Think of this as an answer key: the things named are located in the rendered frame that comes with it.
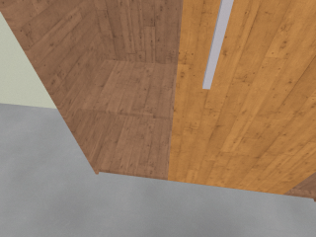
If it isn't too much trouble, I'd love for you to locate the handle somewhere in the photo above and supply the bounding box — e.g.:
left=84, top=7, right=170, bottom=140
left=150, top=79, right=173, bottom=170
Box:
left=202, top=0, right=234, bottom=90

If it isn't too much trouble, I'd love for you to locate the wardrobe door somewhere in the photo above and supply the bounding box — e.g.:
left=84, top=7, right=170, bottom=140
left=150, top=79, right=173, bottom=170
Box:
left=168, top=0, right=316, bottom=195
left=293, top=172, right=316, bottom=192

